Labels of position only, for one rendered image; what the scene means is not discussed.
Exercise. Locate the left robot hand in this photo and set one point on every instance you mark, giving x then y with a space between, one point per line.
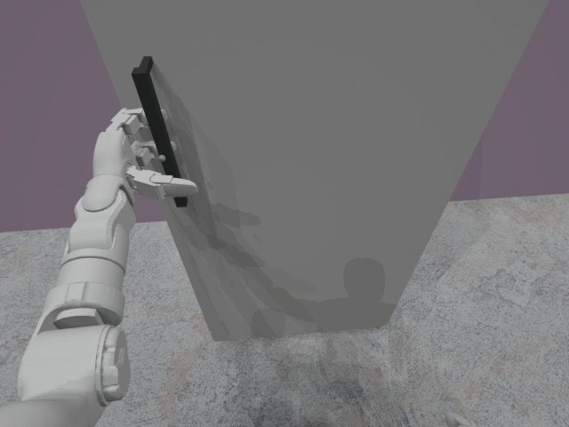
113 155

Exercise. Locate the handle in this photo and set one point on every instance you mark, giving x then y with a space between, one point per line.
146 91

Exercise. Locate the left robot upper arm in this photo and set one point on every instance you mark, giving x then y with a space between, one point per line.
69 377

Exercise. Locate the left robot forearm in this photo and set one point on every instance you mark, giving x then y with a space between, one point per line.
89 287

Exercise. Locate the fridge door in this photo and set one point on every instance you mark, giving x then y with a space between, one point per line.
325 137

